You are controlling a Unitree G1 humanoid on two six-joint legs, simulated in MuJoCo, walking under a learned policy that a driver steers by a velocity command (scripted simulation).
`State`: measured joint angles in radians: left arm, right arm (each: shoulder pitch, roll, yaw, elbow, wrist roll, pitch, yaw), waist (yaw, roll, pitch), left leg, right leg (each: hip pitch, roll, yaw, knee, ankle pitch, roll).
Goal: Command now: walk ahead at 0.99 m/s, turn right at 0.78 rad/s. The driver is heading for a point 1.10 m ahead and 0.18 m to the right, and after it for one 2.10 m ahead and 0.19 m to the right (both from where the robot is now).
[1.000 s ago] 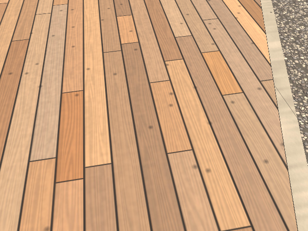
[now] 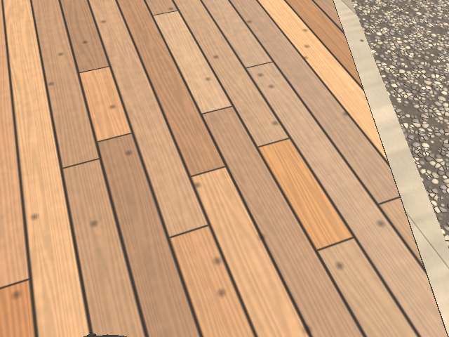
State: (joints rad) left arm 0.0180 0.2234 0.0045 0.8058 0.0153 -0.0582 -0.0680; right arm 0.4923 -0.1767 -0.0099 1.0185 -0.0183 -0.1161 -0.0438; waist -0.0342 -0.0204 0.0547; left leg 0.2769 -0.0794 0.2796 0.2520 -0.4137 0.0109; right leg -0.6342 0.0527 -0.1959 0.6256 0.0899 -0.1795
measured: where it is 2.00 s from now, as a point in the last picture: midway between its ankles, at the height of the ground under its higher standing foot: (307, 129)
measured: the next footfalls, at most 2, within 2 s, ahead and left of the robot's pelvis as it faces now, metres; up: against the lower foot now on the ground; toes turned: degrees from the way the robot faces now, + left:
right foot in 0.02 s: +0.22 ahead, -0.01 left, +0.00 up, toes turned -6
left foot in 0.46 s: +0.66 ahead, +0.08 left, +0.00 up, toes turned -25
